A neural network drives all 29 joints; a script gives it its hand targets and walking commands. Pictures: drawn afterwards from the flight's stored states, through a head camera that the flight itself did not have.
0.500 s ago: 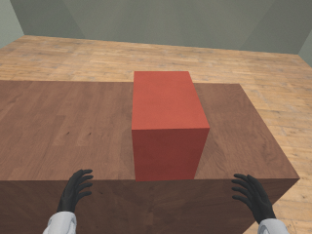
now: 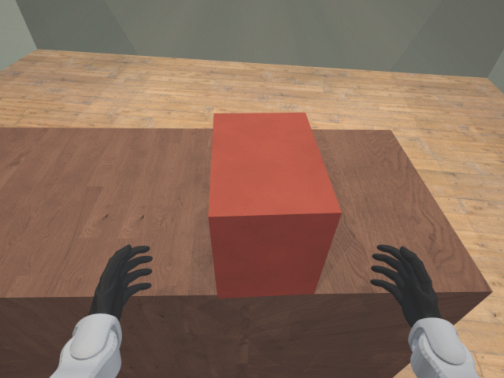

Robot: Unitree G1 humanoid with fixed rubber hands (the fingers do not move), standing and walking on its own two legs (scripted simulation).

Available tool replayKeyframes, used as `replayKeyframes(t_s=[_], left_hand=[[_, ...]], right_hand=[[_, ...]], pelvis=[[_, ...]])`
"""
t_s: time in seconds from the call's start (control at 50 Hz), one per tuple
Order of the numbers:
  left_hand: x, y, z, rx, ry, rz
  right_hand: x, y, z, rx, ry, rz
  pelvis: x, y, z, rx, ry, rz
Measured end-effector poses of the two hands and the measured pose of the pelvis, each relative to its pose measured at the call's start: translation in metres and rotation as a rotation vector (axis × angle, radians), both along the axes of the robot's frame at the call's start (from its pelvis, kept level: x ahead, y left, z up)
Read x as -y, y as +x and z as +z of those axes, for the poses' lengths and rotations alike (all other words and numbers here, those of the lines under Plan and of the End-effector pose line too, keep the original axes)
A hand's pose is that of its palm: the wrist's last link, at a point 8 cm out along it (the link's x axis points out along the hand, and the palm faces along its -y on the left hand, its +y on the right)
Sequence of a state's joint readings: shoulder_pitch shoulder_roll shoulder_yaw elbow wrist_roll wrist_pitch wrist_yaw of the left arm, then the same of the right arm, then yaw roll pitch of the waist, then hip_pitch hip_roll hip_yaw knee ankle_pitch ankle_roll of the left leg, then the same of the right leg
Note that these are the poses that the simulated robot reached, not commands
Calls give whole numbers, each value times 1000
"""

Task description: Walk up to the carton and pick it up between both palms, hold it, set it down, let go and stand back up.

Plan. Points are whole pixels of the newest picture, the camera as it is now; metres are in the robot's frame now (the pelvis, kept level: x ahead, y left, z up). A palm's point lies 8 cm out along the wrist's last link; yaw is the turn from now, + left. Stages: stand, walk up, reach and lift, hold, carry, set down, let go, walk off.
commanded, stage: reach and lift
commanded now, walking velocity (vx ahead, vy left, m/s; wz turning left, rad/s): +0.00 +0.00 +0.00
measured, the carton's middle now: (263, 202) +0.47 +0.00 +0.03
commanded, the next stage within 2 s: none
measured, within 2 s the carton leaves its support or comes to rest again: neither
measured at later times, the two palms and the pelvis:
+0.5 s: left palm (108, 232) +0.30 +0.22 +0.14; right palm (385, 233) +0.33 -0.18 +0.11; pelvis -0.01 +0.00 +0.00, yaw +0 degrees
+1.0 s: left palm (119, 180) +0.36 +0.21 +0.18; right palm (381, 179) +0.40 -0.18 +0.16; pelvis +0.00 +0.01 +0.00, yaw +0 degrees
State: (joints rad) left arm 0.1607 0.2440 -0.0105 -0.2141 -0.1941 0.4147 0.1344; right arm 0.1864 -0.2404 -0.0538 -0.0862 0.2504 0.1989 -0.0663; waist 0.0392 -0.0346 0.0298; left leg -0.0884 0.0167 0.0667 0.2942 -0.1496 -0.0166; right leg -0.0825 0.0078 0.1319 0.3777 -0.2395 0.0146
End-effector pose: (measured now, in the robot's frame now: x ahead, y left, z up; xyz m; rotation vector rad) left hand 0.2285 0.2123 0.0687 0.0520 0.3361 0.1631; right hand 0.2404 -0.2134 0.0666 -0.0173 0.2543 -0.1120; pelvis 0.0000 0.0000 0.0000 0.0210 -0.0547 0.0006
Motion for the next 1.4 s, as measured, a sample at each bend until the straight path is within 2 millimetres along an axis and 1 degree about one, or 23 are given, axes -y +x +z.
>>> replayKeyframes(t_s=[0.08, 0.16, 0.22, 0.28, 0.34, 0.38, 0.42, 0.48, 0.54, 0.62, 0.76, 0.8, 0.88, 0.94, 1.02, 1.1, 1.2, 1.3, 1.36, 1.4], left_hand=[[-5, 4, 3, -30, 2, 14], [-4, 12, 14, -11, 5, 12], [-3, 22, 27, 12, 9, 7], [-1, 34, 44, 49, 10, -3], [-1, 46, 59, 75, 6, -9], [-3, 54, 66, 77, 1, -2], [-7, 61, 68, 68, -6, 9], [-8, 70, 67, 51, -12, 14], [-7, 77, 65, 35, -15, 5], [-6, 86, 67, 36, -16, -2], [-4, 100, 84, 80, -17, -11], [-3, 103, 89, 87, -19, -12], [-3, 115, 96, 80, -20, -10], [-1, 122, 102, 92, -21, -13], [1, 136, 110, 101, -23, -9], [1, 151, 110, 73, -31, 0], [1, 171, 106, 34, -37, 21], [1, 184, 121, 91, -31, 32], [2, 189, 127, 109, -26, 24], [1, 192, 126, 100, -17, 21]], right_hand=[[-5, 11, 9, 8, 10, 8], [-12, 24, 24, 47, 29, 31], [-18, 34, 37, 76, 33, 50], [-24, 46, 52, 106, 34, 71], [-30, 60, 62, 116, 39, 86], [-32, 70, 61, 97, 42, 89], [-33, 79, 55, 58, 46, 88], [-33, 89, 46, 15, 54, 84], [-32, 95, 46, 19, 61, 75], [-30, 107, 55, 49, 49, 63], [-31, 128, 91, 148, 47, 81], [-31, 133, 96, 152, 46, 81], [-31, 148, 92, 89, 53, 66], [-33, 154, 90, 71, 60, 64], [-37, 162, 96, 78, 62, 68], [-44, 174, 107, 96, 65, 79], [-51, 196, 116, 80, 72, 78], [-54, 211, 122, 88, 77, 77], [-51, 215, 118, 77, 74, 65], [-48, 216, 111, 50, 68, 56]], pelvis=[[0, -3, 0, 4, 0, 0], [-1, -6, 0, 8, -1, 0], [-1, -8, 0, 11, -1, 0], [-1, -9, 0, 12, -1, 0], [-1, -10, 0, 14, -1, 0], [-1, -11, 0, 14, -2, 0], [-1, -10, 0, 14, -2, 0], [-1, -8, 0, 9, -2, 0], [-1, -4, 0, -1, -2, 0], [-2, 1, 0, -12, -3, 0], [-3, 4, 0, -19, -5, 0], [-4, 3, 0, -19, -5, 0], [-4, 1, 0, -24, -6, 0], [-5, -1, 0, -36, -6, 0], [-6, -3, 0, -58, -8, 1], [-7, -4, 0, -79, -9, 1], [-8, -4, -1, -117, -11, 2], [-9, 2, -1, -151, -13, 2], [-9, 5, -1, -160, -14, 1], [-9, 7, -1, -163, -14, 1]])
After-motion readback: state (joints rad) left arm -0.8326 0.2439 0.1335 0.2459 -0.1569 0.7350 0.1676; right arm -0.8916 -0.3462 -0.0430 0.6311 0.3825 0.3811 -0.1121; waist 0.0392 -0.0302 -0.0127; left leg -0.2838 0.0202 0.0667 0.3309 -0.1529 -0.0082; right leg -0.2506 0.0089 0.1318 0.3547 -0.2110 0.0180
